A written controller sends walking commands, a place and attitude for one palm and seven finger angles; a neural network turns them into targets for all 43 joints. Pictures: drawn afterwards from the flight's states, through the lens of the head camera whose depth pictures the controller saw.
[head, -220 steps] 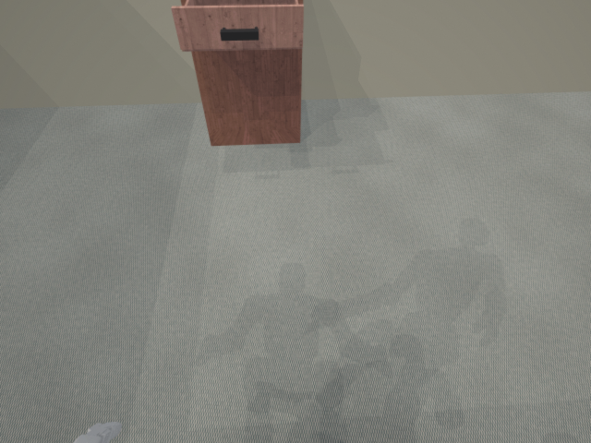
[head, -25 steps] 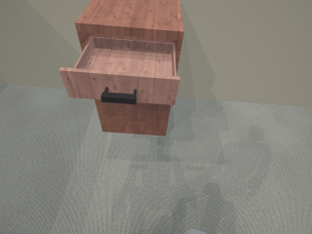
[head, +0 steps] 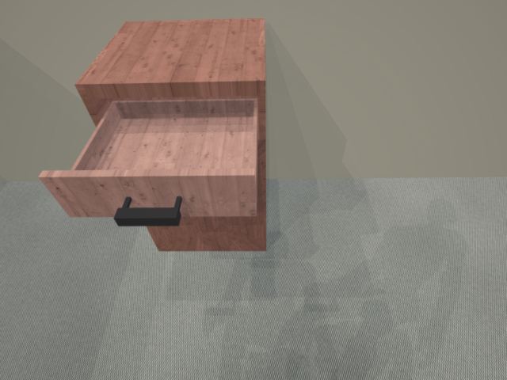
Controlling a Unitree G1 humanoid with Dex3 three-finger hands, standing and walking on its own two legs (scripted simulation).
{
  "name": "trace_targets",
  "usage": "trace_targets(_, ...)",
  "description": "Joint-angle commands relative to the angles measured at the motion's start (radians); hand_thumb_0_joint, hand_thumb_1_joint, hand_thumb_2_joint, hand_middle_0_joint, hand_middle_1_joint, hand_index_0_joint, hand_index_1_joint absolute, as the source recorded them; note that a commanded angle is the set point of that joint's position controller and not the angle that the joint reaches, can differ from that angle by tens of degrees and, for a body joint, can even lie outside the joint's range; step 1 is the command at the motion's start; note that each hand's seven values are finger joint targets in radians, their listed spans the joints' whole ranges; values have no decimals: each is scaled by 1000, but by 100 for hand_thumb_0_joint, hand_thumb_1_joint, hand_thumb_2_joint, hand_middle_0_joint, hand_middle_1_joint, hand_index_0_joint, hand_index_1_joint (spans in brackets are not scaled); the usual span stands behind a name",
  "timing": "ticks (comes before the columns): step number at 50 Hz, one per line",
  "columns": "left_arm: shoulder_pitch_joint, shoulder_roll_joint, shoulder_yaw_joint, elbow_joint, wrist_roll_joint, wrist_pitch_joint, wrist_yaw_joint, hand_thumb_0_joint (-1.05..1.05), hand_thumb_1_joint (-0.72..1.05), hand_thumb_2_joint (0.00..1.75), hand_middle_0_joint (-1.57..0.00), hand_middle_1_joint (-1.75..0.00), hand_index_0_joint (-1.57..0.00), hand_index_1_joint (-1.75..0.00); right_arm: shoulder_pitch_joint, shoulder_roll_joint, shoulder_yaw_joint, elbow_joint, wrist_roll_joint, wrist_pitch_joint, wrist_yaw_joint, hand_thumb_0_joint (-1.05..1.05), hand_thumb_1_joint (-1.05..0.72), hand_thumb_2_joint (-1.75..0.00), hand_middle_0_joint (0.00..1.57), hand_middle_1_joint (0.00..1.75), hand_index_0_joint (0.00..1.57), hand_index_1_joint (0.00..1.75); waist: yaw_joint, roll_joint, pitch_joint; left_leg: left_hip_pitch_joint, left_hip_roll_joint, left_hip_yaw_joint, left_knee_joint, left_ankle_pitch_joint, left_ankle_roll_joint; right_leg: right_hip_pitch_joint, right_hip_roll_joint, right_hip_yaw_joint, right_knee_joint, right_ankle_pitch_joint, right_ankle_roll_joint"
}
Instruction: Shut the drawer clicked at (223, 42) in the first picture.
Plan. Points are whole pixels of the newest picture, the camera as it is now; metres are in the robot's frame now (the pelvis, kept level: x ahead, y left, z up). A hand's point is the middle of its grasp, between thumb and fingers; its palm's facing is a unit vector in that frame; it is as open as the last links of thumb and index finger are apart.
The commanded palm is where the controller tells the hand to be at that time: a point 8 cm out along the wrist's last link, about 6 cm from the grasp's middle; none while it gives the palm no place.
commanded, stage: take the last steps up to it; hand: left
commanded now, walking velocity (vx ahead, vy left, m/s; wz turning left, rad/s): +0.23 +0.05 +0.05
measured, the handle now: (150, 208) +0.46 +0.25 -0.04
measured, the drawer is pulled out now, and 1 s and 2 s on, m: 0.30 0.30 0.30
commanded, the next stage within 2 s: come to a stop and stand still in 0.30 s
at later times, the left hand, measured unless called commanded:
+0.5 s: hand out of the picture +0.09 +0.22 -0.18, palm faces +0.07 -0.99 -0.15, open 7.4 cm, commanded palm none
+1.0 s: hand (164, 354) +0.20 +0.19 -0.15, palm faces +0.01 -0.96 -0.28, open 7.3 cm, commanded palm none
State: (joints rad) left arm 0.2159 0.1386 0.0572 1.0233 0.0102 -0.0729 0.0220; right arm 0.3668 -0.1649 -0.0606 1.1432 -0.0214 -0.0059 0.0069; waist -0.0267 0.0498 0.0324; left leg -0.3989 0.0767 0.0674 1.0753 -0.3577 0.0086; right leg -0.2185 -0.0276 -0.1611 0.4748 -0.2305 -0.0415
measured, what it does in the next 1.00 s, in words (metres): walks ahead: left foot, then right foot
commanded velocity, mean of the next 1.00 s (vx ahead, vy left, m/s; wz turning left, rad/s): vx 0.01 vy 0.03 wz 0.01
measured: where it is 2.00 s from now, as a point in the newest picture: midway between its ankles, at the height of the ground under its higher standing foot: outside the picture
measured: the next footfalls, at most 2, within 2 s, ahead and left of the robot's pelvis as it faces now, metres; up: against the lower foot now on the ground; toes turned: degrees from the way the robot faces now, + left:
left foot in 0.32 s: +0.19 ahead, +0.15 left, +0.00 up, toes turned +8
right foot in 0.76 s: +0.18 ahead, -0.09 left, +0.00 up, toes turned -6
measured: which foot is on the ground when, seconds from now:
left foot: up 0.00-0.30, down 0.32-0.78, up 0.80-1.00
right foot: down 0.00-0.32, up 0.34-0.74, down 0.76-1.00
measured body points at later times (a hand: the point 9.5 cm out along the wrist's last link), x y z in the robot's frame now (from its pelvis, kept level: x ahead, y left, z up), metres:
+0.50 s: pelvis +0.13 +0.06 +0.00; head +0.15 +0.08 +0.45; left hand +0.09 +0.28 -0.17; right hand +0.21 -0.17 -0.14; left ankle +0.15 +0.14 -0.74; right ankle +0.10 -0.08 -0.68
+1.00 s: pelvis +0.12 +0.00 +0.00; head +0.15 -0.04 +0.45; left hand +0.20 +0.24 -0.13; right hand +0.13 -0.23 -0.17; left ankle +0.08 +0.15 -0.67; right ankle +0.14 -0.08 -0.74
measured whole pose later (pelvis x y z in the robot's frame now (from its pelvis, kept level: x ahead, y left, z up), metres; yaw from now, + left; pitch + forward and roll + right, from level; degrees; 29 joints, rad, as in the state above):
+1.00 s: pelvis +0.12 +0.00 +0.00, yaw -1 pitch -1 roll +3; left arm 0.16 0.14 0.03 1.02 0.02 0.00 0.04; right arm 0.23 -0.20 -0.07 1.08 -0.01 0.07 -0.02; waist -0.01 0.05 0.08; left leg -0.35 0.01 0.01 0.97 -0.45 -0.06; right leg -0.24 -0.03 -0.08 0.48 -0.23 -0.05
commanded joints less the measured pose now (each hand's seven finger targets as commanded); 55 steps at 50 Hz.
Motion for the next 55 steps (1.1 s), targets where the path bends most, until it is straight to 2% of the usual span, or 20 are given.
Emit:
trace_targets(1, 139, 99, 3, 16, 11, -11, -1, 0, 90, 90, -20, -30, -20, -30, -3, -9, -1, -78, -7, -14, 0, 0, -90, -90, 20, 30, 20, 30, 14, -138, 34, -144, 54, -25, -31, 84, -29, 43, -270, 199, -292, 243, -107)
trace_targets(10, 205, 159, 4, 71, 15, 0, -6, 0, 90, 90, -20, -30, -20, -30, -220, -27, 12, -160, 2, -22, 18, 0, -90, -90, 20, 30, 20, 30, 67, -186, 59, -39, 8, 39, -393, 106, -29, 90, -267, 164, -252, 281, -102)
trace_targets(14, 189, 145, 5, 81, 7, 20, -3, 0, 90, 90, -20, -30, -20, -30, -117, -62, 15, -127, 0, -38, 4, 0, -90, -90, 20, 30, 20, 30, 10, -132, 21, 249, -28, 66, -620, 199, -10, 19, -193, 105, -78, 234, -43)
trace_targets(15, 201, 116, -2, 74, 8, 25, -7, 0, 90, 90, -20, -30, -20, -30, -22, -128, 0, -103, -4, -46, -5, 0, -90, -90, 20, 30, 20, 30, -24, -22, -31, 405, 51, -23, -646, 292, 18, -68, -135, 61, 92, 134, -8)
trace_targets(16, 225, 63, -10, 60, 0, 25, -8, 0, 90, 90, -20, -30, -20, -30, 58, -225, -19, -94, -12, -46, -17, 0, -90, -90, 20, 30, 20, 30, -40, 194, -91, 535, 264, -261, -691, 416, 109, -236, -38, -15, 304, -190, 33)
trace_targets(17, 198, 68, -14, 38, 9, 27, -2, 0, 90, 90, -20, -30, -20, -30, 90, -235, -19, -89, -5, -34, -22, 0, -90, -90, 20, 30, 20, 30, -53, 242, -117, 507, 341, -356, -783, 355, 168, -283, -6, 30, 506, -414, 36)
trace_targets(18, 149, 78, -11, 35, 11, 33, 0, 0, 90, 90, -20, -30, -20, -30, 55, -210, -14, -95, -3, -34, -31, 0, -90, -90, 20, 30, 20, 30, -55, 204, -83, 428, 340, -361, -816, 291, 187, -322, -40, 91, 616, -380, 29)
trace_targets(20, 128, 73, -7, 47, 11, 35, -12, 0, 90, 90, -20, -30, -20, -30, -60, -133, 7, -123, 2, -40, -36, 0, -90, -90, 20, 30, 20, 30, -2, 63, 9, 295, 292, -263, -835, 315, 184, -323, -86, 122, 656, -254, 33)
trace_targets(22, 177, 35, -18, 82, 7, 52, -6, 0, 90, 90, -20, -30, -20, -30, -118, -86, 28, -127, 5, -51, -42, 0, -90, -90, 20, 30, 20, 30, 46, 19, -3, 218, 224, -117, -825, 614, 138, -213, -95, 146, 560, -143, 62)
trace_targets(24, 214, 26, -21, 100, 3, 73, 7, 0, 90, 90, -20, -30, -20, -30, -131, -71, 29, -125, 8, -50, -51, 0, -90, -90, 20, 30, 20, 30, 59, 35, -53, 222, 204, -53, -796, 805, 127, -127, -80, 145, 457, -109, 79)
trace_targets(32, 105, 82, -6, 21, 10, 116, 14, 0, 90, 90, -20, -30, -20, -30, -135, -140, -5, -110, 0, 1, -58, 0, -90, -90, 20, 30, 20, 30, 33, 111, -6, 233, 248, -90, -759, 705, 159, -125, -46, 126, 305, -167, 69)
trace_targets(35, 83, 93, -3, -1, 10, 104, 16, 0, 90, 90, -20, -30, -20, -30, -117, -138, -14, -103, 1, 6, -54, 0, -90, -90, 20, 30, 20, 30, 32, 95, -12, 245, 222, -96, -712, 694, 137, -73, -31, 112, 156, -99, 58)
trace_targets(37, 123, 112, -2, 6, 11, 88, 18, 0, 90, 90, -20, -30, -20, -30, -117, -128, -16, -104, 8, 8, -46, 0, -90, -90, 20, 30, 20, 30, 56, 47, -62, 244, 154, -60, -617, 555, 73, 28, -47, 125, -58, 130, 55)
trace_targets(38, 115, 162, 4, 4, 17, 76, 24, 0, 90, 90, -20, -30, -20, -30, -99, -84, -13, -109, 16, 9, -40, 0, -90, -90, 20, 30, 20, 30, 39, -91, -78, 173, 66, 1, -530, 351, 12, 83, -150, 257, -90, 397, 21)
trace_targets(39, 86, 214, 8, -1, 15, 68, 23, 0, 90, 90, -20, -30, -20, -30, -81, -42, -5, -120, 20, 16, -31, 0, -90, -90, 20, 30, 20, 30, 21, -191, -77, 102, -18, 48, -478, 20, -30, 101, -296, 348, -98, 611, -55)
trace_targets(40, 104, 229, 14, -4, 14, 62, 23, 0, 90, 90, -20, -30, -20, -30, -102, -33, -2, -130, 17, 37, -34, 0, -90, -90, 20, 30, 20, 30, 47, -284, -97, 93, -46, 10, -363, -198, -37, 78, -348, 402, -131, 718, -124)
trace_targets(42, 44, 194, 6, -7, 11, 64, 28, 0, 90, 90, -20, -30, -20, -30, -105, -52, -7, -114, 16, 50, -41, 0, -90, -90, 20, 30, 20, 30, 29, -213, -82, 45, -47, -68, -179, -194, -39, 93, -324, 359, -105, 780, -165)
trace_targets(44, 25, 190, 9, -21, 8, 62, 28, 0, 90, 90, -20, -30, -20, -30, -91, -63, -8, -100, 15, 52, -37, 0, -90, -90, 20, 30, 20, 30, 32, -169, -79, -2, -48, -83, -87, -135, -51, 128, -291, 305, -87, 775, -150)
trace_targets(48, 29, 202, 23, -38, 8, 65, 30, 0, 90, 90, -20, -30, -20, -30, -101, -82, -12, -118, 9, 62, -27, 0, -90, -90, 20, 30, 20, 30, 49, -194, -44, -37, -40, -96, -58, -74, -68, 110, -293, 307, -138, 537, -145)
trace_targets(55, 45, 226, 37, -39, 21, 72, 17, 0, 90, 90, -20, -30, -20, -30, -117, -72, 1, -140, 11, 41, -16, 0, -90, -90, 20, 30, 20, 30, 78, -247, -52, 73, -49, -48, -355, -91, -50, 87, -262, 361, -230, 100, -140)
